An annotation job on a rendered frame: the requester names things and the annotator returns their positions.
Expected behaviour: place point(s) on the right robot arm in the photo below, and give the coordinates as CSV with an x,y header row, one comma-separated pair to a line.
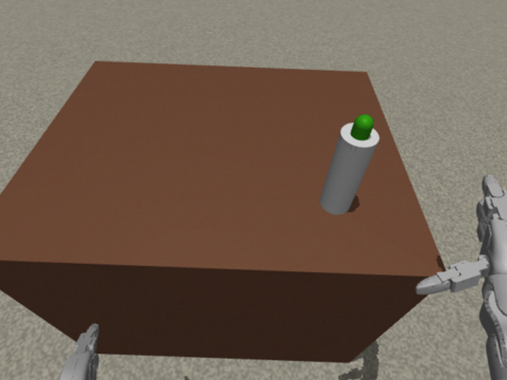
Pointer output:
x,y
493,317

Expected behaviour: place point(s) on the right robot hand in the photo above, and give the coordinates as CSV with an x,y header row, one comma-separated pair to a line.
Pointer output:
x,y
492,232

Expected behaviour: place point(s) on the bottle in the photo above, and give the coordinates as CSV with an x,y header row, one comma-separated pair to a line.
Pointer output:
x,y
355,146

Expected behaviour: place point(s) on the left robot hand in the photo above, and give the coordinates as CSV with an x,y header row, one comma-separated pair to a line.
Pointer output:
x,y
82,365

